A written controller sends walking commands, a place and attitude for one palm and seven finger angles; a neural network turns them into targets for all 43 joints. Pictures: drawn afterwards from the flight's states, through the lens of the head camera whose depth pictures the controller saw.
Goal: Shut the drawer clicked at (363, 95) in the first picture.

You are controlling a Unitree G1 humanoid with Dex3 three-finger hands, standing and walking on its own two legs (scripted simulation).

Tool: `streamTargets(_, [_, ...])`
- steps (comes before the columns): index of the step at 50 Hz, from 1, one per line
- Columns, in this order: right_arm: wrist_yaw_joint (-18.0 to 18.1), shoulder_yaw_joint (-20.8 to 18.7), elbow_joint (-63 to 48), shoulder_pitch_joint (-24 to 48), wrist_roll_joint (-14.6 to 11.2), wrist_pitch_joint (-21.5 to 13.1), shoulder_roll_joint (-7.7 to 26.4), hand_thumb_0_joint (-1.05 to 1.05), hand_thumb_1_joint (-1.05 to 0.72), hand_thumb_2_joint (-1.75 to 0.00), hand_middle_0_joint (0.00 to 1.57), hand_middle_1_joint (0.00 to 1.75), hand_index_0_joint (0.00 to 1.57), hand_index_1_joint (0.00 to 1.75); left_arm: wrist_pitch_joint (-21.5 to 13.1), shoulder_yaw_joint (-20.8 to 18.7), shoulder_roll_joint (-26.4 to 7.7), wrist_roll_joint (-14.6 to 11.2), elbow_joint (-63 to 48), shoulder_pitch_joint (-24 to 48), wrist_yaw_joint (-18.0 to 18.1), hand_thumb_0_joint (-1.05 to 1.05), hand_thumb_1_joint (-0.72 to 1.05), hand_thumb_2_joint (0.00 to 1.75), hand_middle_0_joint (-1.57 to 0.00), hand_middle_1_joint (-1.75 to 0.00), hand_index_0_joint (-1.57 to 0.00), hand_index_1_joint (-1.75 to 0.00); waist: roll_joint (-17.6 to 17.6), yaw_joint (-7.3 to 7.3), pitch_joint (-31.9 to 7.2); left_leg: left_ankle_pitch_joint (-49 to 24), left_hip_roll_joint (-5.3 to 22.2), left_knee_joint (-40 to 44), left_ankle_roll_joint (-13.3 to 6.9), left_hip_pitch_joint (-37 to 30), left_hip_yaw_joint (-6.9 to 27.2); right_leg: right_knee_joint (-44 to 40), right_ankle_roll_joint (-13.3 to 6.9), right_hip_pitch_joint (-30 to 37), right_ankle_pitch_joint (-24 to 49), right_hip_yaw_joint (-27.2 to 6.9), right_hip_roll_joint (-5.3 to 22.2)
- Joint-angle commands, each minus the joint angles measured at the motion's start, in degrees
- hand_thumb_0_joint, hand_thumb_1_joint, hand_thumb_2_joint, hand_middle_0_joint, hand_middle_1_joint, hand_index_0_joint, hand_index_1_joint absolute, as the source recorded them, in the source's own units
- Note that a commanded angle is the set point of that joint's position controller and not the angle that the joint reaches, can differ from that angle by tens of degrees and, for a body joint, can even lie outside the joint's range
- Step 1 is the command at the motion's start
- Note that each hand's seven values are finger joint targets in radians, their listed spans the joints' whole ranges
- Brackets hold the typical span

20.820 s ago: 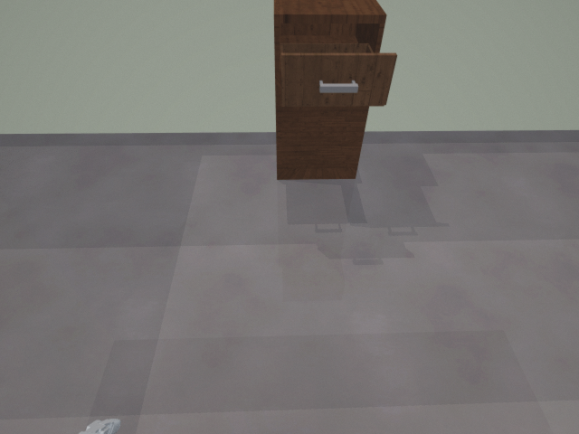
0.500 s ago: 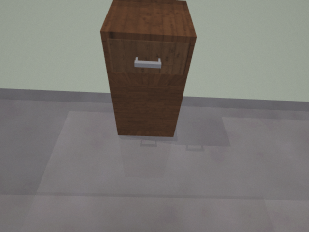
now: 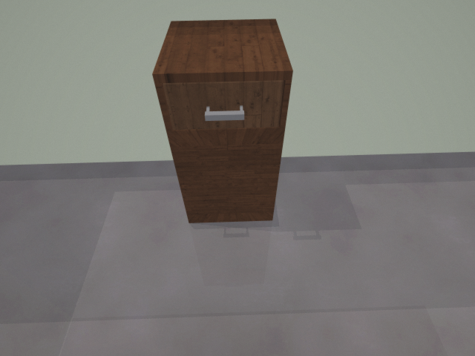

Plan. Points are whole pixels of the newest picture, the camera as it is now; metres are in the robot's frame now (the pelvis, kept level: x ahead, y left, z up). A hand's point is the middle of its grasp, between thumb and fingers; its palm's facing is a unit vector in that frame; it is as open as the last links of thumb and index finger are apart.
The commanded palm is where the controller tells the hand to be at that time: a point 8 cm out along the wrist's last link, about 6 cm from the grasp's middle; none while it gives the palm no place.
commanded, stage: let the arm hang, fingers relaxed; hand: left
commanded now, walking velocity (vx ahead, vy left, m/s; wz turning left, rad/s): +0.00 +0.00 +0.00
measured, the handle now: (224, 112) +0.85 +0.10 -0.08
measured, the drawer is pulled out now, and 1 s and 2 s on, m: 0.00 0.00 0.00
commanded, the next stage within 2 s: look to check the result in 0.32 s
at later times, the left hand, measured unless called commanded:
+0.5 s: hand out of the picture -0.03 +0.15 -0.18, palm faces +0.06 -0.99 -0.16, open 7.4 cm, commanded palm none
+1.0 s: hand out of the picture -0.01 +0.15 -0.18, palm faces +0.06 -0.98 -0.17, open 7.4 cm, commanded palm none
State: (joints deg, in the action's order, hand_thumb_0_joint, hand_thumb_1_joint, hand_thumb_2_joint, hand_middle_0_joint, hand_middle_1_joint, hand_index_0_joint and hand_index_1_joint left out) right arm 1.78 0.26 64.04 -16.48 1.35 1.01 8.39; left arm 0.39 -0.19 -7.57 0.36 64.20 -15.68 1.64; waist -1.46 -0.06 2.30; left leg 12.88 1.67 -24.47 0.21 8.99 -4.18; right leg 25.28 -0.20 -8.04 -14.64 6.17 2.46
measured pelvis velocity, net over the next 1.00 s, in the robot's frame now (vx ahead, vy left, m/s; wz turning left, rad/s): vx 0.00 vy -0.01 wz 0.00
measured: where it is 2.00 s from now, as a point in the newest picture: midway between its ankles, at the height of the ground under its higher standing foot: outside the picture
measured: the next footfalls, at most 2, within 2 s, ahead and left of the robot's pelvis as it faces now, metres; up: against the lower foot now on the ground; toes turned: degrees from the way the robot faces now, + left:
none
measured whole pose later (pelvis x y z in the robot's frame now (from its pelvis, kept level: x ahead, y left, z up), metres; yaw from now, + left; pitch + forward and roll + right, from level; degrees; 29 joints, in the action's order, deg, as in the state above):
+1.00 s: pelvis +0.00 -0.01 +0.00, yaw +0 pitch -2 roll +0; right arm 2.5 -0.3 65.8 -17.4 1.2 0.0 5.9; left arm -0.4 -1.1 -5.7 0.4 66.3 -16.5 2.2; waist -0.8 -0.2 3.1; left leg 12.7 2.1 -24.1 0.7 9.3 -4.1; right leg 25.0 -0.6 -8.4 -14.6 6.2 2.0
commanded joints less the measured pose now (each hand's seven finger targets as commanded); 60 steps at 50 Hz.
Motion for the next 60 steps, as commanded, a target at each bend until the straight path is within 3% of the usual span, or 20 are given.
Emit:
streamTargets(1, [0.14, -0.86, -0.03, -4.34, -0.10, -0.67, 3.05, 0.00, -0.90, -0.90, 0.20, 0.30, 0.20, 0.30, -0.56, -1.37, -6.11, 0.01, -0.43, -3.44, 0.35, 0.00, 0.90, 0.90, -0.20, -0.30, -0.20, -0.30, 1.01, -0.06, 5.28, -2.43, 3.71, 5.42, -1.49, 3.43, 3.76, -7.31, -1.60, -3.80, 0.09, -4.69, 4.38])
streamTargets(6, [0.44, -0.98, 0.93, -5.98, -0.19, -0.97, 2.01, 0.00, -0.90, -0.90, 0.20, 0.30, 0.20, 0.30, -0.69, -1.62, -5.28, -0.06, 0.43, -4.07, 0.49, 0.00, 0.90, 0.90, -0.20, -0.30, -0.20, -0.30, 0.84, 0.05, 3.56, -4.11, 3.91, 5.09, -1.58, 3.39, 3.73, -6.70, -1.74, -2.21, 1.91, -4.35, 4.31])
streamTargets(22, [0.89, -1.43, 1.52, -8.43, -0.28, -1.15, 0.51, 0.00, -0.90, -0.90, 0.20, 0.30, 0.20, 0.30, -0.62, -1.88, -2.76, 0.10, 1.51, -5.75, 0.77, 0.00, 0.90, 0.90, -0.20, -0.30, -0.20, -0.30, 0.11, -0.25, 4.63, -2.47, 4.22, 5.68, -1.95, 3.52, 4.14, -5.58, -1.57, -4.02, 1.46, -3.92, 3.64])
streamTargets(40, [0.83, -1.56, 1.10, -6.78, -0.41, -1.37, 1.11, 0.00, -0.90, -0.90, 0.20, 0.30, 0.20, 0.30, -1.22, -1.78, -3.07, 0.22, 1.44, -5.86, 0.86, 0.00, 0.90, 0.90, -0.20, -0.30, -0.20, -0.30, 1.47, -0.42, 3.59, -7.27, 4.45, 4.54, -1.77, 1.42, 3.81, -6.06, -1.41, -3.47, 5.09, -4.23, 4.00])
streamTargets(45, [0.77, -1.49, 1.22, -6.35, -0.39, -1.23, 1.26, 0.00, -0.90, -0.90, 0.20, 0.30, 0.20, 0.30, -1.15, -1.78, -3.45, 0.20, 1.31, -5.48, 0.80, 0.00, 0.90, 0.90, -0.20, -0.30, -0.20, -0.30, 1.30, -0.34, 5.02, -6.07, 4.29, 4.85, -1.54, 2.23, 3.78, -6.51, -1.40, -3.84, 3.91, -4.34, 3.99])
streamTargets(60, [0.85, -1.61, 1.59, -5.95, -0.37, -1.43, 2.07, 0.00, -0.90, -0.90, 0.20, 0.30, 0.20, 0.30, -1.50, -1.95, -4.30, 0.09, 1.10, -5.04, 0.78, 0.00, 0.90, 0.90, -0.20, -0.30, -0.20, -0.30, 1.01, -0.31, 2.70, -8.80, 4.53, 4.29, -1.35, 0.69, 3.75, -6.74, -1.80, -1.84, 6.95, -4.11, 4.41])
